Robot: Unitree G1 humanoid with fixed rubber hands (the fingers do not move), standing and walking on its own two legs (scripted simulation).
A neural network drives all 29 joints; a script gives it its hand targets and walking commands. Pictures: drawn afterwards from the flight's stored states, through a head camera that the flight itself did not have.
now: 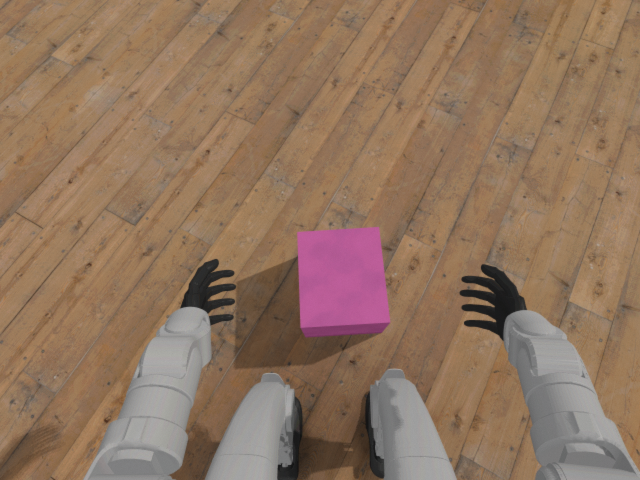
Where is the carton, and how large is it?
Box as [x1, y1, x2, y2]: [297, 227, 389, 336]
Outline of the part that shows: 378,227 297,232 300,327 305,336 381,332 388,324 389,315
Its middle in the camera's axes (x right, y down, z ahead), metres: +0.05 +0.13 +1.05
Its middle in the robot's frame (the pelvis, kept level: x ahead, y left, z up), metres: +0.48 -0.02 -0.60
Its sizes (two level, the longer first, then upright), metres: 0.246 0.213 0.180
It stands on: the floor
